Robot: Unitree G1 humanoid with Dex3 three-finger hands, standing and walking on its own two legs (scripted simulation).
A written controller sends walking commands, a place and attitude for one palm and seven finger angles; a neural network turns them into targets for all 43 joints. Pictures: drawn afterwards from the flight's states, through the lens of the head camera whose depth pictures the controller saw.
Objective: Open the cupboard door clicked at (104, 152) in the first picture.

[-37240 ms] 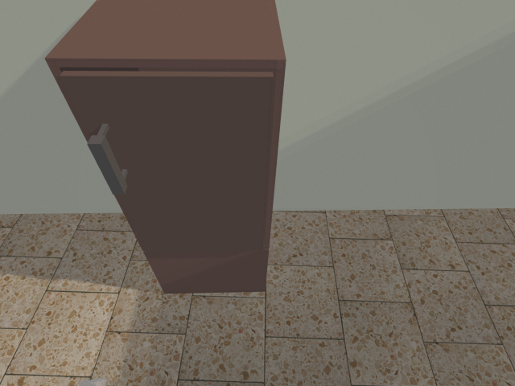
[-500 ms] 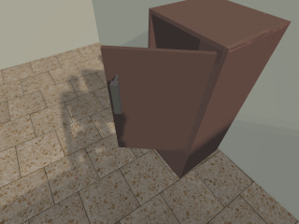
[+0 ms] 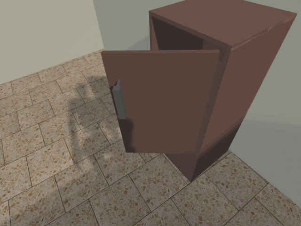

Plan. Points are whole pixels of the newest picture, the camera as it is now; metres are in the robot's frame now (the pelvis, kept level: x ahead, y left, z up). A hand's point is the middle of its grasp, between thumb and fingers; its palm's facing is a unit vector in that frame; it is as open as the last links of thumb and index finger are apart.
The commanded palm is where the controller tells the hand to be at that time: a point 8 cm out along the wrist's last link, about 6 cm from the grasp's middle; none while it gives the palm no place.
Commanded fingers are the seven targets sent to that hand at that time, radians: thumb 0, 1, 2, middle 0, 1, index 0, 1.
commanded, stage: look again from close up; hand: left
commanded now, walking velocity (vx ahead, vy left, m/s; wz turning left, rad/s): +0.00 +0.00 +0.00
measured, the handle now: (120, 99) +0.53 +0.14 +0.03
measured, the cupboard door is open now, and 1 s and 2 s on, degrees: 50 50 50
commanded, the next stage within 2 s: raise the hand with hooked fingers in 0.20 s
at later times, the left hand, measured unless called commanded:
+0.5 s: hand (92, 200) +0.20 +0.17 -0.03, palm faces +0.24 -0.97 -0.09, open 7.6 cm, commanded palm +0.12 +0.23 -0.05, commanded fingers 0.00 0.64 0.79 -0.22 -0.47 -0.22 -0.47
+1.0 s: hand (80, 208) +0.17 +0.20 -0.02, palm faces -0.02 -1.00 -0.05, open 10.3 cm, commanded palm +0.14 +0.25 -0.02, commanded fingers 0.00 0.06 0.54 -0.26 -0.84 -0.26 -0.84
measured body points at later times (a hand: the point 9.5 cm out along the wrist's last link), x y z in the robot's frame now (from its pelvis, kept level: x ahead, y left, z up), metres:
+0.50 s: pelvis -0.01 -0.03 -0.01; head +0.01 -0.04 +0.44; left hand +0.18 +0.22 -0.02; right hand +0.10 -0.29 -0.12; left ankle -0.05 +0.08 -0.74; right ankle +0.01 -0.12 -0.74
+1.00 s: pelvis -0.05 -0.03 -0.07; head +0.01 -0.02 +0.37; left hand +0.17 +0.25 -0.02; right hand +0.14 -0.23 -0.16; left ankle -0.05 +0.08 -0.74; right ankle +0.01 -0.12 -0.74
